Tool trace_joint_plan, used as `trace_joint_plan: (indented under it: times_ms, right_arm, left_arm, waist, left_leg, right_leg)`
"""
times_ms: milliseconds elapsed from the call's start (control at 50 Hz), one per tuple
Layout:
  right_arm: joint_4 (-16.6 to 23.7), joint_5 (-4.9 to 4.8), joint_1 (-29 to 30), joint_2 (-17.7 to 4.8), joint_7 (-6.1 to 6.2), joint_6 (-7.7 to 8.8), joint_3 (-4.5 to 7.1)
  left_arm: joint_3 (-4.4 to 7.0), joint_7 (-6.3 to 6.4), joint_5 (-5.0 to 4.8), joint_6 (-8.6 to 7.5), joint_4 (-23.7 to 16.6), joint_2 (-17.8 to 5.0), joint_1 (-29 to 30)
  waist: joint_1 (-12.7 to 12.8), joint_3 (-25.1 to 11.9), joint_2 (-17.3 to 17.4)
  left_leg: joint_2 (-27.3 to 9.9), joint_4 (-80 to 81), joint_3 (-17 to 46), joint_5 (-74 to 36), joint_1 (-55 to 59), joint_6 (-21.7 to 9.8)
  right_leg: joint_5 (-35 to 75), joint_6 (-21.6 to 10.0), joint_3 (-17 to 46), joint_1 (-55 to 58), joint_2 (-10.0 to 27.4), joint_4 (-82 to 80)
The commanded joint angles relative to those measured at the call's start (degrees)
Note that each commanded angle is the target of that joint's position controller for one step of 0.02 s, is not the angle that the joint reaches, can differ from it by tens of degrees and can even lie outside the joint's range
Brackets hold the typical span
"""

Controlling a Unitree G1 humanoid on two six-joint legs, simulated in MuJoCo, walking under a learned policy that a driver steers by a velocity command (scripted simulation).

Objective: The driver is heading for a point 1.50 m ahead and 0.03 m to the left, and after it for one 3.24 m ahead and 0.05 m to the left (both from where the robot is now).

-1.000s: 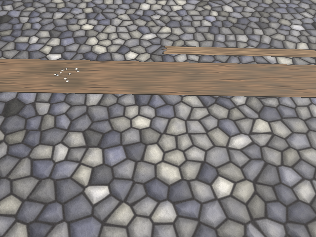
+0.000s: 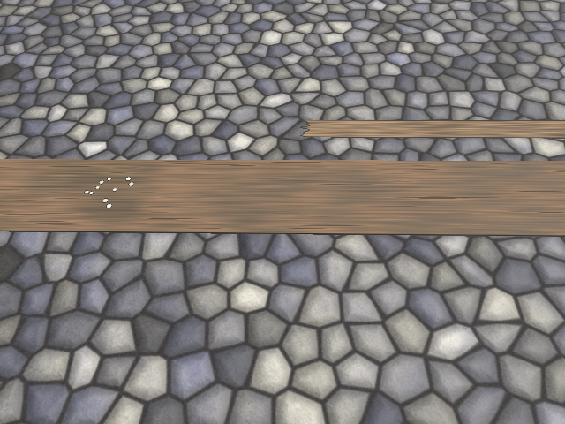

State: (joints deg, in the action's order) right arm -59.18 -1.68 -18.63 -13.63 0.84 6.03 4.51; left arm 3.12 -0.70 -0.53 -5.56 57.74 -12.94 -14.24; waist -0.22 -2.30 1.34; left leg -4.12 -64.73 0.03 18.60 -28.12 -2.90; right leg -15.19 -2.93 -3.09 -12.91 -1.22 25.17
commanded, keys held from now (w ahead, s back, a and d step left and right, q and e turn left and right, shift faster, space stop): w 1.00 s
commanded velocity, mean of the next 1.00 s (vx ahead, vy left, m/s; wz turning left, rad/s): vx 0.49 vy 0.00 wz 0.00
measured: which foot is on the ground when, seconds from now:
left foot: up 0.00-0.32, down 0.34-0.92, up 0.94-1.00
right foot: down 0.00-0.34, up 0.36-0.90, down 0.92-1.00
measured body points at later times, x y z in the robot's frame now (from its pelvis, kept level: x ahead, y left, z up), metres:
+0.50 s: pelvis +0.27 +0.06 -0.01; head +0.30 +0.07 +0.44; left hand +0.30 +0.33 -0.15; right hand +0.38 -0.20 -0.13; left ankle +0.33 +0.14 -0.74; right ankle +0.18 -0.09 -0.64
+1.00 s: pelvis +0.55 -0.01 -0.01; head +0.59 -0.02 +0.43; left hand +0.71 +0.25 -0.12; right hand +0.55 -0.28 -0.16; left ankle +0.39 +0.13 -0.65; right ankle +0.64 -0.10 -0.74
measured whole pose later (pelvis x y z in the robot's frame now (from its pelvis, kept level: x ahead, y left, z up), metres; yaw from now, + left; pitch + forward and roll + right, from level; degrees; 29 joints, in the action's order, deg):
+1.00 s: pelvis +0.55 -0.01 -0.01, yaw +0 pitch +2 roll +1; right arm -57.2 -1.7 -19.2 -14.9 0.1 5.1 3.1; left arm 3.6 -1.9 -0.6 -6.0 51.2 -13.9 -4.9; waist -1.5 2.0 0.9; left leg -0.5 -62.8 2.0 26.5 -15.1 -2.0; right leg -8.8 -3.6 -3.3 -25.4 -0.3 31.7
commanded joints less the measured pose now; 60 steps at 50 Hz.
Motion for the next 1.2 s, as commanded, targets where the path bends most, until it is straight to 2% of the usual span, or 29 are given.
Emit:
trace_joint_plan:
  times_ms: [20, 60, 140, 260, 300, 340, 360, 380, 400, 420, 440, 460, 480, 520, 600, 700, 800, 860, 900, 920, 940, 960, 980, 1000, 1020, 1060, 1160, 1180, 1200]
  right_arm:
    - [4.91, 0.41, 4.46, -3.86, -0.19, 1.06, 0.93]
    - [5.77, 0.74, 6.1, -2.65, -0.39, 0.43, 0.72]
    - [9.93, 0.81, 17.1, -0.59, -1.23, 0.15, -0.64]
    - [13.53, 0.18, 24.9, -2.86, -3.09, 0.08, -1.1]
    - [13.31, 0.25, 21.62, -5.28, -3.27, 0.21, -0.15]
    - [8.88, 0.26, 5.62, -9.86, -2.76, 0.01, 2.31]
    - [7.0, 1.05, -4.66, -14.72, -2.07, -0.3, 3.46]
    - [5.96, 1.56, -6.47, -15.98, -2.71, -0.31, 3.21]
    - [6.47, 1.06, -4.23, -10.61, -2.79, -0.21, 1.78]
    - [7.58, 0.79, 1.5, -8.35, -2.59, 0.02, 1.07]
    - [8.76, 1.16, 6.51, -7.25, -2.64, 0.26, 0.53]
    - [9.02, 1.82, 9.22, -5.89, -2.82, 0.52, 0.2]
    - [8.77, 2.39, 10.08, -4.88, -2.95, 0.74, -0.14]
    - [7.7, 2.07, 8.76, -4.78, -2.89, 0.9, -0.19]
    - [6.29, 2.0, 4.36, -7.77, -1.28, 0.77, 0.4]
    - [5.09, 1.25, -0.4, -8.39, -0.43, 0.16, 0.36]
    - [2.84, 0.81, -5.16, -9.16, -0.27, -0.98, 0.77]
    - [2.75, 0.61, -4.13, -10.39, 0.01, -1.83, 1.36]
    - [3.51, 0.69, -1.92, -9.41, 0.03, -2.37, 0.93]
    - [5.0, 1.62, -2.51, -7.42, 0.08, -2.34, -0.08]
    - [5.37, 1.56, -9.74, 0.72, -0.69, -0.88, -2.35]
    - [4.91, 0.06, -6.01, -5.27, -0.91, 0.58, -1.1]
    - [6.68, -1.15, -0.27, -8.38, -1.0, 1.41, -0.27]
    - [7.28, -0.91, 2.78, -8.39, -0.57, 1.57, -0.27]
    - [7.4, 0.08, 4.31, -8.07, -0.15, 1.22, 0.16]
    - [7.06, 0.45, 2.08, -5.95, -0.03, -0.32, 0.33]
    - [9.37, 1.29, 8.35, -4.87, 0.11, -1.69, 0.48]
    - [6.86, 9.7, 4.06, 3.2, -2.83, -1.44, -3.27]
    - [6.82, 9.5, 5.11, 1.97, -3.84, -1.53, -2.73]
  left_arm:
    - [0.14, -0.35, 0.55, -0.33, -1.28, -4.95, -3.03]
    - [0.27, 0.32, 0.63, -0.04, -0.45, -5.96, -5.52]
    - [0.66, 1.46, 0.37, 0.06, -0.45, -8.13, -7.03]
    - [1.48, 1.69, -0.75, 0.44, 1.71, -8.65, -11.61]
    - [1.99, 1.68, -0.55, 0.98, 1.43, -9.89, -10.57]
    - [1.58, 1.6, -0.07, 1.67, 0.66, -9.12, -9.06]
    - [0.57, 1.5, 1.19, 1.6, -0.81, -6.78, -10.24]
    - [-1.63, 0.67, 0.07, 0.2, -0.44, 1.6, -17.98]
    - [-0.12, 0.43, -1.51, -1.24, -0.65, -5.0, -12.19]
    - [0.64, 0.43, -2.48, -1.97, -2.8, -7.83, -6.12]
    - [0.77, 1.0, -2.14, -2.08, -3.36, -7.98, -3.36]
    - [1.35, 1.49, -1.13, -1.61, -3.38, -7.63, -2.5]
    - [1.46, 1.59, -0.81, -0.73, -3.17, -6.48, -4.28]
    - [1.41, 1.79, -0.85, 0.61, -3.05, -4.28, -5.4]
    - [1.86, 1.92, 0.19, 1.26, -6.2, -5.17, 3.24]
    - [1.19, 0.82, 0.04, 0.57, -8.76, -3.76, 12.85]
    - [0.47, -0.85, -0.66, 0.08, -11.72, -4.1, 20.21]
    - [1.03, -1.62, -0.87, -0.5, -12.05, -6.33, 17.8]
    - [3.34, -1.28, -0.6, -0.66, -7.8, -10.51, 3.49]
    - [4.7, -0.71, 0.19, -0.62, -5.37, -15.21, -7.82]
    - [5.42, -1.01, 0.25, -0.32, -3.84, -19.21, -11.63]
    - [3.74, -1.03, -0.08, -0.31, -4.2, -13.43, -11.25]
    - [2.94, -0.81, -0.22, -0.51, -5.29, -10.73, -5.82]
    - [2.34, -0.76, 0.11, -0.58, -6.57, -9.17, -0.9]
    - [1.87, -0.91, 0.64, -0.67, -6.98, -7.51, 2.29]
    - [1.37, -1.18, 1.26, -0.97, -6.41, -5.8, 3.2]
    - [2.0, 0.22, 0.73, -0.99, -4.33, -8.73, -1.26]
    - [-0.08, -1.04, 7.7, -2.83, -2.69, -0.77, -8.16]
    - [0.09, -2.05, 7.59, -3.03, -1.57, -1.35, -10.5]
  waist:
    - [0.93, 5.07, -6.22]
    - [0.71, 5.13, -5.88]
    - [2.36, 7.23, -5.28]
    - [2.88, 8.95, -5.09]
    - [0.21, 5.43, -6.6]
    - [-7.74, -4.42, -7.1]
    - [-9.77, -13.32, 1.28]
    - [-4.71, -22.12, 16.08]
    - [-6.58, -17.12, 9.81]
    - [-5.58, -8.37, 7.1]
    - [-3.42, -4.33, 0.92]
    - [-1.45, -1.42, -0.37]
    - [0.67, -1.02, 1.2]
    - [1.92, 0.55, 2.16]
    - [0.69, 4.45, 0.89]
    - [-2.2, 5.74, 1.33]
    - [-4.32, 7.72, 1.71]
    - [-1.68, 6.02, 3.54]
    - [5.6, -2.64, 3.38]
    - [8.97, -11.76, -2.75]
    - [4.83, -19.26, -18.75]
    - [6.95, -18.82, -13.83]
    - [6.42, -10.33, -11.16]
    - [4.67, -6.0, -6.02]
    - [2.95, -2.42, -4.1]
    - [0.02, -1.06, -5.75]
    - [0.24, 3.12, -3.98]
    - [1.5, 3.88, -4.46]
    - [1.98, 5.79, -4.47]
  left_leg:
    - [-4.89, 0.54, 2.4, -7.0, -19.86, -0.89]
    - [-4.16, 5.64, 0.87, -10.08, -18.68, 0.44]
    - [-1.31, 24.27, -1.39, -20.38, -12.32, 1.63]
    - [0.42, 34.23, -0.97, -20.69, -9.28, -1.06]
    - [2.85, 34.93, -2.7, -16.6, -1.87, -2.73]
    - [4.7, 34.36, -3.72, -15.59, 21.26, -5.82]
    - [-7.98, 33.16, 11.52, -13.92, 39.72, -9.56]
    - [-19.73, 43.54, 40.92, 0.48, 54.4, -18.54]
    - [-17.14, 47.82, 41.37, 5.25, 50.49, -15.34]
    - [-15.39, 48.79, 31.99, 1.59, 41.93, -12.64]
    - [-13.65, 50.41, 25.26, -5.46, 32.3, -11.56]
    - [-11.58, 52.0, 20.22, -10.0, 24.77, -10.92]
    - [-10.07, 53.69, 17.11, -11.02, 20.57, -10.49]
    - [-8.86, 56.57, 13.48, -11.15, 16.53, -11.1]
    - [-8.77, 59.6, 9.95, -13.42, 16.99, -11.41]
    - [-6.3, 59.37, 3.97, -16.28, 19.66, -8.7]
    - [-9.61, 55.52, 3.7, -17.25, 28.59, -8.31]
    - [-11.52, 50.6, 4.11, -26.43, 32.21, -6.85]
    - [-7.33, 34.22, 0.28, -42.98, 28.87, -4.36]
    - [-3.78, 15.64, -2.62, -29.62, 16.63, -2.06]
    - [7.47, -4.19, -1.11, 9.19, -6.81, 1.73]
    - [5.55, -11.6, 6.93, 14.18, -13.66, 0.77]
    - [2.42, -12.64, 5.98, 9.63, -17.81, -0.32]
    - [-0.78, -10.23, 4.38, 4.0, -15.82, -0.52]
    - [-2.63, -6.44, 3.88, 0.53, -13.05, -0.31]
    - [-4.54, -2.31, 4.26, -2.68, -7.18, -0.26]
    - [-5.3, 10.81, 3.13, -12.83, -12.66, 2.11]
    - [-3.84, 10.62, 4.02, -20.23, -15.37, 1.48]
    - [-3.35, 13.14, 4.04, -23.01, -18.39, 1.2]
  right_leg:
    - [7.87, -8.53, 17.72, 11.39, 15.49, -15.96]
    - [15.97, -8.85, 13.59, 10.21, 14.39, -16.45]
    - [17.57, -8.03, 7.99, 5.41, 12.23, -18.44]
    - [20.91, -6.91, 6.77, 14.4, 16.08, -16.07]
    - [36.24, -5.66, 5.79, 17.49, 16.37, -10.02]
    - [46.85, -2.95, 2.37, 11.71, 12.16, 9.84]
    - [25.88, -1.07, 0.01, -2.47, 7.95, 29.94]
    - [-16.35, 1.37, 5.6, -21.56, -2.39, 48.01]
    - [-16.68, 0.0, 11.33, -27.66, 0.59, 53.82]
    - [-11.41, -0.9, 9.28, -30.88, 3.47, 53.82]
    - [-5.79, -0.92, 8.01, -27.94, 6.6, 51.06]
    - [-2.78, -0.79, 7.61, -24.95, 8.42, 47.68]
    - [-0.96, -0.88, 8.22, -21.26, 9.95, 45.61]
    - [-0.47, -0.42, 7.61, -19.67, 10.75, 41.73]
    - [9.76, 1.9, 6.97, -27.58, 11.46, 30.34]
    - [22.29, 2.48, 4.0, -25.77, 8.51, 13.96]
    - [18.19, 1.45, 3.4, -26.93, 6.87, 6.44]
    - [11.41, -0.86, 2.3, -21.23, 5.06, 3.99]
    - [11.18, -3.71, -0.54, -0.9, 1.53, 2.93]
    - [12.05, -7.64, 11.12, 17.79, 11.71, 4.73]
    - [0.91, -17.18, 39.62, 37.05, 24.27, -2.61]
    - [-5.49, -15.84, 44.64, 36.62, 23.31, -7.64]
    - [-2.81, -12.86, 35.5, 29.63, 21.4, -8.04]
    - [3.24, -11.3, 28.37, 20.98, 19.32, -9.1]
    - [8.31, -10.54, 23.35, 13.1, 17.29, -10.75]
    - [11.33, -10.04, 18.35, 6.22, 14.98, -14.05]
    - [17.71, -10.58, 11.95, 4.97, 14.1, -18.19]
    - [13.01, -13.33, 11.01, 7.12, 13.75, -17.26]
    - [11.79, -13.56, 10.63, 7.99, 13.89, -17.23]
Keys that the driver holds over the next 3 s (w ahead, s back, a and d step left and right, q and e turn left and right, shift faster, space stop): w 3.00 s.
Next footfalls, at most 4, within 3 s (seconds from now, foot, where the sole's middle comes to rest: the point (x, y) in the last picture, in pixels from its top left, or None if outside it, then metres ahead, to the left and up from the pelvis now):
0.34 left None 0.37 0.14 -0.78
0.92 right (343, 361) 0.68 -0.10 -0.78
1.48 left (252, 250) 1.04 0.14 -0.78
2.02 right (319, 180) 1.33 -0.08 -0.78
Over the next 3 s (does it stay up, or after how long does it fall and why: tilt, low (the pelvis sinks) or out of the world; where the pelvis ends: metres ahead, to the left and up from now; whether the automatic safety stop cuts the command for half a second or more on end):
stays up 1.72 0.07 -0.14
